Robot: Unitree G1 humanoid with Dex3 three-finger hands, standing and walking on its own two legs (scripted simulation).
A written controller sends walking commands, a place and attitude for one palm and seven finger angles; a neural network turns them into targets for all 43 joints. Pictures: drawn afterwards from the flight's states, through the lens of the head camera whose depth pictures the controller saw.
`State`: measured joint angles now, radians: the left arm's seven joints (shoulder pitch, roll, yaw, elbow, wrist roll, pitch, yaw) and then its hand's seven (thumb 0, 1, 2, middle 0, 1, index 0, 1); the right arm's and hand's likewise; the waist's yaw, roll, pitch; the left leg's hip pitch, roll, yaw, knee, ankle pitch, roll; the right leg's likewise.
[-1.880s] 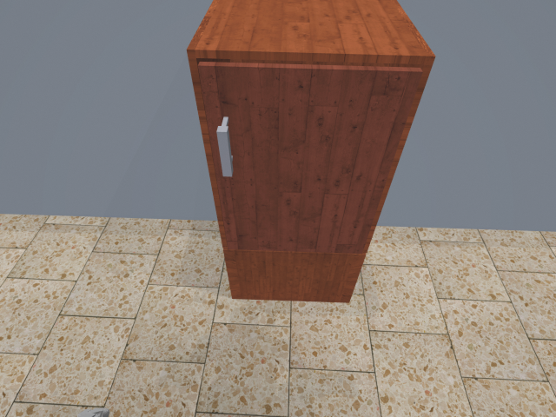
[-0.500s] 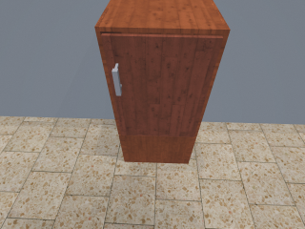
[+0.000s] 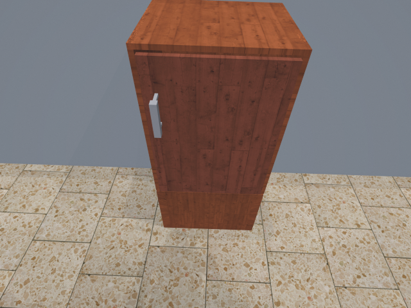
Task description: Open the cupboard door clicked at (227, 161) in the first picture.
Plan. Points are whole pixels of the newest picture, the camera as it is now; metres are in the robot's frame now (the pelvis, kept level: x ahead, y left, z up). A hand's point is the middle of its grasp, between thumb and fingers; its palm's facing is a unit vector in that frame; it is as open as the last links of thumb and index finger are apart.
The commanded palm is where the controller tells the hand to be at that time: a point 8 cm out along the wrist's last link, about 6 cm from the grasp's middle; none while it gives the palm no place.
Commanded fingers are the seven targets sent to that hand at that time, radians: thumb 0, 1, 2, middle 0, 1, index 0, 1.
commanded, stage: come to a stop and stand still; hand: left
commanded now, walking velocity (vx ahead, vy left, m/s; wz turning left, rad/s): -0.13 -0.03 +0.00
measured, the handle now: (157, 115) +0.62 +0.18 +0.02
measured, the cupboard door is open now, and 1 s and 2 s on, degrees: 0 0 0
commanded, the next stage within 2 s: look again from close up in 1.14 s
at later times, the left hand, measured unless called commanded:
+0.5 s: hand out of the picture +0.06 +0.23 -0.16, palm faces +0.04 -0.95 -0.32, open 7.4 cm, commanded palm none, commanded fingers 0.00 0.90 0.90 -0.20 -0.30 -0.20 -0.30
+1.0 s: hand out of the picture -0.04 +0.25 -0.16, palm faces +0.00 -0.95 -0.31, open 7.4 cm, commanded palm none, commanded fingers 0.00 0.90 0.90 -0.20 -0.30 -0.20 -0.30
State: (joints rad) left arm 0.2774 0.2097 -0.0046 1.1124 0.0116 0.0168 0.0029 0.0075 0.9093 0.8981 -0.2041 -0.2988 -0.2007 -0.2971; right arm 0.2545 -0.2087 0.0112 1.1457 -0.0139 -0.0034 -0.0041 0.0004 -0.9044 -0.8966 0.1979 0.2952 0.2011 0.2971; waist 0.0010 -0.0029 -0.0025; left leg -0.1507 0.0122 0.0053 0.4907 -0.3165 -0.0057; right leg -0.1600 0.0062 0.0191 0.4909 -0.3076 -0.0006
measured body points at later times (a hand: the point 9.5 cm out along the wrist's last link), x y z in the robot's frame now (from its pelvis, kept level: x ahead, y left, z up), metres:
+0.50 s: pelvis -0.02 +0.00 -0.01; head -0.02 +0.00 +0.44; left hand +0.06 +0.28 -0.13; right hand +0.06 -0.27 -0.14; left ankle -0.03 +0.12 -0.74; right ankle -0.03 -0.12 -0.74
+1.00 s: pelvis -0.08 +0.01 +0.00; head -0.10 +0.01 +0.45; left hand -0.04 +0.30 -0.14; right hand -0.04 -0.28 -0.14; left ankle -0.03 +0.12 -0.74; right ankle -0.03 -0.12 -0.74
